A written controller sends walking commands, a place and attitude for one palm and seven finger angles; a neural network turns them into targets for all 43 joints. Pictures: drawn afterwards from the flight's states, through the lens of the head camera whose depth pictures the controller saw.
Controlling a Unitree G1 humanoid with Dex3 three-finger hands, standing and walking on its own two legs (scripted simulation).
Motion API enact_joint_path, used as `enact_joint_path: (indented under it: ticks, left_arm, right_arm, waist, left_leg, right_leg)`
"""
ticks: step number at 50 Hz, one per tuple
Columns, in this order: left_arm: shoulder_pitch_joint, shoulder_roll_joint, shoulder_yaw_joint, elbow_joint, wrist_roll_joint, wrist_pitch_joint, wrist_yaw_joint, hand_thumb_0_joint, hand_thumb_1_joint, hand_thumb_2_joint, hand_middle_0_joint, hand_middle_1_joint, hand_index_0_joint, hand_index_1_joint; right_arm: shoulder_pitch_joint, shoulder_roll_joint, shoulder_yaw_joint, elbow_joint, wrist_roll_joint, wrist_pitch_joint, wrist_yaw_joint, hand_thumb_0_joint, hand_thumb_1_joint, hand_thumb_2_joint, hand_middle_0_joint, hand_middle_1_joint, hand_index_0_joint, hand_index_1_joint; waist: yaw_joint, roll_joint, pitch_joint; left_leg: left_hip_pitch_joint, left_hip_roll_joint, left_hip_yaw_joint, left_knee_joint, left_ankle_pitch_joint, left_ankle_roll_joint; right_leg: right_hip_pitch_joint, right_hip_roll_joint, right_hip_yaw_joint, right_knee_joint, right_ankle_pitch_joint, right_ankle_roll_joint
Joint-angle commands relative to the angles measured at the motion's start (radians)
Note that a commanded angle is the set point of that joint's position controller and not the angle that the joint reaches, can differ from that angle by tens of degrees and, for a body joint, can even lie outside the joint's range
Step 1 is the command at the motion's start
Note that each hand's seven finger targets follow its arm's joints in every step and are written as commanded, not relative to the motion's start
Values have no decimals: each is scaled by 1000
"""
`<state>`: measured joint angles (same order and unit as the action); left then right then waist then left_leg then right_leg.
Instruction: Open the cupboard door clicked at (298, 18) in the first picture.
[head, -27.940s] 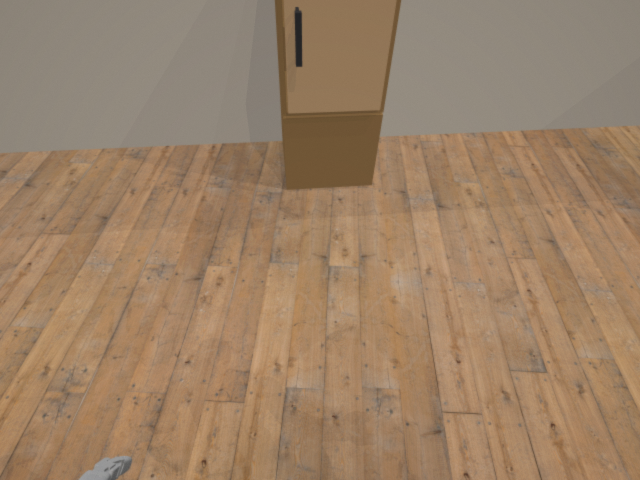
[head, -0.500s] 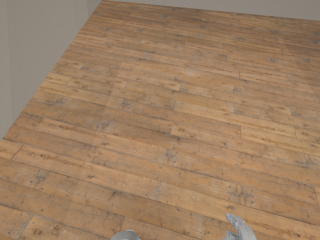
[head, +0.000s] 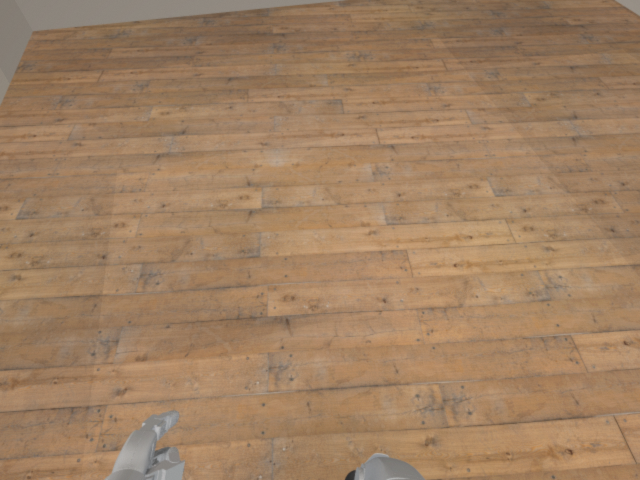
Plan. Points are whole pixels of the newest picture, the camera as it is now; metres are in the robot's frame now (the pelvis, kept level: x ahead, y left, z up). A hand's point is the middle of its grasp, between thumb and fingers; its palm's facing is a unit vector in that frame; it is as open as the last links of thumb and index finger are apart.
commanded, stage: turn to face it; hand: left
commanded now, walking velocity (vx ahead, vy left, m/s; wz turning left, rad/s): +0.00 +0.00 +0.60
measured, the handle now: out of the picture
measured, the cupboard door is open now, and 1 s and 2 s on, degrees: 43 43 43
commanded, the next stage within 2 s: none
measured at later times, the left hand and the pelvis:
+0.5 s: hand out of the picture +0.13 +0.24 -0.17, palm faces +0.28 -0.93 -0.21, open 7.3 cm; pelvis +0.11 +0.02 +0.01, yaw +15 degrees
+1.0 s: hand out of the picture +0.10 +0.15 -0.13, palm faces +0.54 -0.80 -0.26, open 7.4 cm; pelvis +0.15 -0.05 +0.03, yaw +33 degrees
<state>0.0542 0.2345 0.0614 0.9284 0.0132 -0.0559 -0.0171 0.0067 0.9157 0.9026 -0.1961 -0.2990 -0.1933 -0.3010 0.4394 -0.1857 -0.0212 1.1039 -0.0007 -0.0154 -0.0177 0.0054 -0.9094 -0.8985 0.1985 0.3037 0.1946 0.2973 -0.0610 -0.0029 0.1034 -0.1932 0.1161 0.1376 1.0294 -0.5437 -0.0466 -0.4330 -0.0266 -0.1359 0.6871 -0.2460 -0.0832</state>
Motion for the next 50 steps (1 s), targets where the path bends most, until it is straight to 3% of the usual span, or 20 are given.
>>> enact_joint_path:
  ticks: [1,5,13,16,17,18,19,20,23,25,31,34,36,37,38,39,40,43,46,50]
  left_arm:
    - [233,118,6,34,-11,1,35,0,900,900,-200,-300,-200,-300]
    - [127,61,-12,19,-1,-9,36,0,900,900,-200,-300,-200,-300]
    - [146,78,23,16,12,19,44,0,900,900,-200,-300,-200,-300]
    - [135,101,32,-1,3,36,40,0,900,900,-200,-300,-200,-300]
    - [147,76,30,-20,-3,45,38,0,900,900,-200,-300,-200,-300]
    - [129,31,14,-58,-11,54,34,0,900,900,-200,-300,-200,-300]
    - [73,64,16,-90,4,67,38,0,900,900,-200,-300,-200,-300]
    - [59,60,22,-98,8,67,34,0,900,900,-200,-300,-200,-300]
    - [87,64,30,-61,12,71,24,0,900,900,-200,-300,-200,-300]
    - [123,59,27,-50,8,75,23,0,900,900,-200,-300,-200,-300]
    - [87,56,18,-87,1,80,29,0,900,900,-200,-300,-200,-300]
    - [136,65,17,-87,-3,78,31,0,900,900,-200,-300,-200,-300]
    - [215,88,26,-69,-5,71,34,0,900,900,-200,-300,-200,-300]
    - [272,141,39,-62,4,63,40,0,900,900,-200,-300,-200,-300]
    - [288,256,58,-71,24,54,48,0,900,900,-200,-300,-200,-300]
    - [234,258,46,-91,16,55,53,0,900,900,-200,-300,-200,-300]
    - [151,217,31,-111,13,55,50,0,900,900,-200,-300,-200,-300]
    - [93,138,14,-122,6,46,49,0,900,900,-200,-300,-200,-300]
    - [199,142,18,-99,9,35,52,0,900,900,-200,-300,-200,-300]
    - [273,184,31,-72,14,38,50,0,900,900,-200,-300,-200,-300]
  right_arm:
    - [-44,-54,-19,-89,-1,-15,-7,0,-900,-900,200,300,200,300]
    - [42,6,-8,-42,-9,22,1,0,-900,-900,200,300,200,300]
    - [-157,-9,-29,-136,-15,32,23,0,-900,-900,200,300,200,300]
    - [-98,-69,-43,-140,-25,31,29,0,-900,-900,200,300,200,300]
    - [-42,-143,-61,-142,-32,24,26,0,-900,-900,200,300,200,300]
    - [-5,-245,-81,-151,-35,22,17,0,-900,-900,200,300,200,300]
    - [4,-267,-85,-144,-32,28,5,0,-900,-900,200,300,200,300]
    - [-56,-254,-85,-172,-30,25,-1,0,-900,-900,200,300,200,300]
    - [-182,-203,-65,-212,-25,12,-9,0,-900,-900,200,300,200,300]
    - [-193,-211,-68,-220,-23,7,-9,0,-900,-900,200,300,200,300]
    - [-191,-245,-90,-223,-25,22,2,0,-900,-900,200,300,200,300]
    - [-243,-255,-100,-244,-25,36,8,0,-900,-900,200,300,200,300]
    - [-293,-248,-103,-266,-18,44,11,0,-900,-900,200,300,200,300]
    - [-316,-209,-99,-284,-10,48,15,0,-900,-900,200,300,200,300]
    - [-327,-130,-89,-313,-4,48,23,0,-900,-900,200,300,200,300]
    - [-362,-178,-96,-317,-16,46,28,0,-900,-900,200,300,200,300]
    - [-327,-167,-93,-310,-19,53,37,0,-900,-900,200,300,200,300]
    - [-295,-147,-90,-257,-18,72,47,0,-900,-900,200,300,200,300]
    - [-362,-125,-72,-271,-12,67,48,0,-900,-900,200,300,200,300]
    - [-420,-103,-56,-291,-9,62,51,0,-900,-900,200,300,200,300]
  waist:
    - [89,-98,-176]
    - [2,-93,-139]
    - [49,-144,-84]
    - [5,-26,-117]
    - [-16,165,-161]
    - [-32,419,-164]
    - [-42,262,-197]
    - [-10,189,-173]
    - [44,172,-153]
    - [52,122,-193]
    - [27,138,-206]
    - [45,198,-192]
    - [86,147,-182]
    - [119,9,-186]
    - [135,-333,-161]
    - [125,-287,-122]
    - [70,-183,-94]
    - [29,-236,-80]
    - [76,-176,-124]
    - [114,-179,-141]
  left_leg:
    - [-332,23,-149,260,101,9]
    - [-207,8,-103,22,177,-5]
    - [-247,-4,-38,-257,202,-6]
    - [-57,-42,-25,-454,379,16]
    - [29,73,-225,-569,584,87]
    - [80,314,-574,-673,866,240]
    - [50,354,-620,-700,737,300]
    - [0,313,-584,-728,546,288]
    - [-53,178,-423,-717,508,200]
    - [-9,139,-372,-697,575,191]
    - [16,122,-404,-679,550,206]
    - [-72,98,-435,-662,506,192]
    - [-196,47,-427,-616,405,152]
    - [-324,-33,-366,-497,268,96]
    - [-495,-191,-157,-223,30,-2]
    - [-465,-141,-180,18,-67,7]
    - [-434,-116,-208,125,12,12]
    - [-437,-81,-154,209,148,-24]
    - [-423,-85,-101,23,118,-41]
    - [-339,-103,-42,-190,105,-32]
  right_leg:
    - [347,-348,266,-340,639,-114]
    - [194,-282,49,-379,641,-64]
    - [273,-330,-2,-300,473,-51]
    - [208,-292,-66,-108,301,22]
    - [103,-204,-98,72,83,85]
    - [-100,-62,-68,342,-449,156]
    - [-108,-48,90,481,-449,136]
    - [-146,-71,124,524,-358,133]
    - [-152,-69,152,535,-167,152]
    - [-126,-52,143,462,-147,162]
    - [-42,-15,123,202,-201,167]
    - [88,17,101,37,-186,156]
    - [264,27,84,-169,-56,145]
    - [387,-84,187,-352,-79,115]
    - [425,-384,516,-490,-110,9]
    - [273,-493,549,-476,15,-61]
    - [196,-426,417,-452,17,-69]
    - [231,-283,193,-369,286,-12]
    - [414,-286,126,-291,598,-12]
    - [474,-311,90,-238,724,-19]
